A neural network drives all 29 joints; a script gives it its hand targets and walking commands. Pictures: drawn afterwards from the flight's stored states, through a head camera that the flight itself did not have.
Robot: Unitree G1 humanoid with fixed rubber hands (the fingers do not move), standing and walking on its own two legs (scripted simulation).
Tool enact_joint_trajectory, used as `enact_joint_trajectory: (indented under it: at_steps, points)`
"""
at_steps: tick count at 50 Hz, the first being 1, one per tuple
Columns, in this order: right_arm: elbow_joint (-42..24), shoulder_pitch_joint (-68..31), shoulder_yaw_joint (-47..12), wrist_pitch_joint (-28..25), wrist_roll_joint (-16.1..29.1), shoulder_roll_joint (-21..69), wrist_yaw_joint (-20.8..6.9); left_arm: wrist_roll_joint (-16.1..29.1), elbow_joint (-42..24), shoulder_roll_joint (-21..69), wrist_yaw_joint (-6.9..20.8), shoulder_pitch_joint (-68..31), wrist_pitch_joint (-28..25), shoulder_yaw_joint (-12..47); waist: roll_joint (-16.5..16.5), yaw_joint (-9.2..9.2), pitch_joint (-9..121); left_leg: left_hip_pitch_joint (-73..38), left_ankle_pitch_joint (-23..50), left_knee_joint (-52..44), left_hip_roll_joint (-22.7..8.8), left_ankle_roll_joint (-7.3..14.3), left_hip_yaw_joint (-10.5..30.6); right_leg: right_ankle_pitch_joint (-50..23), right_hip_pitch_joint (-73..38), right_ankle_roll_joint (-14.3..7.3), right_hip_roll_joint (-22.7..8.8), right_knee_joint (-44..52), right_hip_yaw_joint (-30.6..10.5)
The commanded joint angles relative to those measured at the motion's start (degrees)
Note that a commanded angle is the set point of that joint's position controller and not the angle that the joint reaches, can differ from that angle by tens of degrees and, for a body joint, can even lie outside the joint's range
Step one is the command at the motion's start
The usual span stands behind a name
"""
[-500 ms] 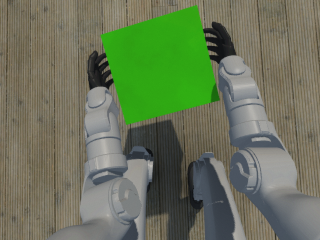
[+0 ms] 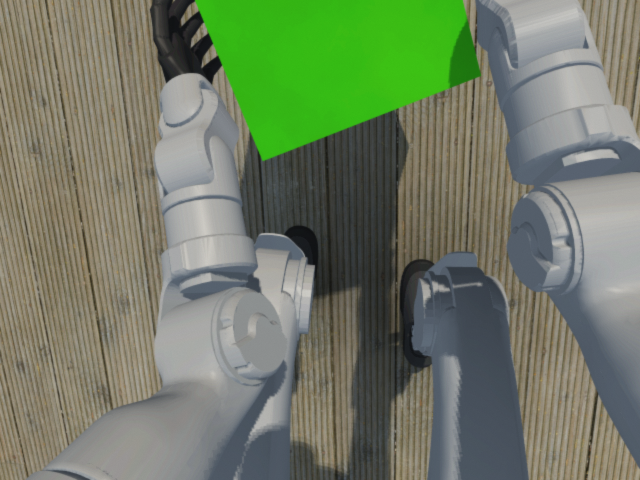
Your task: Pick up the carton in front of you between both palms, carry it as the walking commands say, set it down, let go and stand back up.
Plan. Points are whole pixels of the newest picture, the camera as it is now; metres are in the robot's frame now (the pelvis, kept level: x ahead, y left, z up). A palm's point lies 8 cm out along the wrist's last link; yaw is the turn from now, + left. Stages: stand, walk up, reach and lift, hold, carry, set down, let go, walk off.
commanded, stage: set down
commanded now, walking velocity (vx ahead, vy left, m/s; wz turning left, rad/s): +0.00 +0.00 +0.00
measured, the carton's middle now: (336, 32) +0.55 +0.05 -0.24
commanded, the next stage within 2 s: none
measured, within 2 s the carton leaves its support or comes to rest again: rests again in 0.98 s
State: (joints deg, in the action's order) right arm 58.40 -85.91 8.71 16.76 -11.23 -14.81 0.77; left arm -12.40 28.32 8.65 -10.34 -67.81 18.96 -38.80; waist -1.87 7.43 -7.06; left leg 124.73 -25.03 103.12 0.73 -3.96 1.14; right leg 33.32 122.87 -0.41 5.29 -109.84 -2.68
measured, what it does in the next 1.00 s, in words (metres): lowers itself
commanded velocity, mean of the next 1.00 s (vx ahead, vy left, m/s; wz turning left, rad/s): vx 0.00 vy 0.00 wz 0.00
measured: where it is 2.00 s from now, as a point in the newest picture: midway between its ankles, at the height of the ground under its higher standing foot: (356, 313)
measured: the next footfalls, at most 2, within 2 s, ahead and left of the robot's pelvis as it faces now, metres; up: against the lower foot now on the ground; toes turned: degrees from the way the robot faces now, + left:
none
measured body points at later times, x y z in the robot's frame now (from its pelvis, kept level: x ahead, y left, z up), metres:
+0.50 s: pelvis +0.01 -0.02 -0.06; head +0.39 -0.03 +0.18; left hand +0.51 +0.21 -0.21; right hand +0.62 -0.07 -0.24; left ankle +0.13 +0.14 -0.42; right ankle +0.08 -0.11 -0.42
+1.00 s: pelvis +0.01 -0.01 -0.07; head +0.39 -0.04 +0.16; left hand +0.52 +0.23 -0.23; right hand +0.62 -0.06 -0.25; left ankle +0.13 +0.14 -0.42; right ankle +0.08 -0.11 -0.42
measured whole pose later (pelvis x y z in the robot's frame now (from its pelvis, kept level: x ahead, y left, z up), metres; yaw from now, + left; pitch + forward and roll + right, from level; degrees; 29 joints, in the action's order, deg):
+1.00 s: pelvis +0.01 -0.01 -0.07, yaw +4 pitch +43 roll +8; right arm 67.6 -97.0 6.1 14.1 -13.0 -18.4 -3.8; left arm -9.0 48.5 -3.3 -4.2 -81.5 15.1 -44.0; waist 2.6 9.9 -16.8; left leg 131.3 -29.1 117.1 2.4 -6.4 0.5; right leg 38.9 130.1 -2.6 4.8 -126.5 -2.8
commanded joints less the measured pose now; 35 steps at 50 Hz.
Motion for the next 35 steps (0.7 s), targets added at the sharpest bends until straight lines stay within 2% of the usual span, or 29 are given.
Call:
enact_joint_trajectory:
  at_steps: [1, 6, 8, 11, 13, 17, 22, 28, 35]
  points:
    - [-1.12, -24.03, -15.47, -1.87, 8.04, 46.31, -13.0, 8.12, -0.77, 34.65, 13.03, -43.58, -3.15, 30.16, -6.9, 4.06, 69.05, -44.62, 18.69, -0.46, 6.06, -1.34, -7.93, -15.32, -27.7, 0.27, 3.5, 9.3, 2.9]
    - [0.07, -28.73, -18.96, -2.79, 11.44, 43.2, -12.66, 10.21, -0.76, 31.23, 11.67, -46.08, -4.38, 30.22, -9.0, 5.95, 69.09, -43.94, 21.09, 3.21, 5.49, -1.22, -8.12, -17.58, -28.76, 0.34, 2.69, 4.92, 2.58]
    - [-0.58, -31.79, -19.92, -3.64, 12.71, 41.93, -12.36, 10.73, 2.28, 31.66, 11.28, -42.83, -4.61, 29.08, -10.8, 6.09, 66.94, -43.3, 22.07, 4.54, 5.53, -0.98, -7.97, -17.66, -27.32, 0.5, 2.69, 3.91, 3.06]
    - [0.68, -33.26, -19.76, -4.85, 12.93, 38.55, -12.06, 9.92, 8.85, 31.85, 11.73, -39.12, -4.48, 24.08, -13.19, 7.02, 60.63, -38.06, 22.78, 6.39, 5.25, -0.71, -7.66, -20.11, -26.89, 0.14, 1.72, 2.27, 2.24]
    - [0.24, -34.09, -19.83, -5.27, 12.83, 37.41, -11.79, 9.81, 11.0, 32.39, 12.34, -37.31, -4.32, 22.22, -14.49, 7.09, 58.5, -34.8, 21.98, 7.11, 5.14, -0.53, -7.74, -21.65, -28.28, 0.06, 1.26, 1.43, 1.88]
    - [-0.91, -35.3, -20.46, -5.66, 13.24, 37.66, -11.29, 11.2, 11.13, 33.0, 13.16, -37.92, -4.47, 21.87, -16.04, 6.57, 58.63, -31.28, 22.24, 8.47, 4.98, -0.42, -7.88, -26.05, -31.77, -0.05, 0.93, -0.06, 0.98]
    - [1.28, -32.17, -18.6, -5.79, 11.49, 37.7, -10.71, 11.23, 12.73, 32.68, 14.36, -37.7, -4.58, 20.62, -14.94, 5.87, 54.38, -25.04, 20.46, 9.68, 4.86, -0.61, -7.98, -28.57, -32.54, -0.52, 0.52, -0.73, -0.81]
    - [4.94, -30.36, -15.25, -5.0, 8.63, 35.2, -11.21, 9.26, 15.32, 30.11, 15.56, -36.47, -3.9, 16.54, -13.69, 5.26, 46.86, -20.07, 15.07, 10.28, 4.69, -0.26, -7.93, -22.31, -28.7, -1.34, 0.35, -0.23, -1.82]
    - [8.03, -28.68, -12.41, -4.13, 6.22, 31.8, -12.04, 7.69, 18.04, 28.33, 16.0, -34.78, -3.44, 13.21, -12.17, 4.04, 42.13, -19.49, 11.78, 10.99, 4.61, 0.07, -7.43, -16.84, -23.45, -1.95, 0.0, -0.29, -1.84]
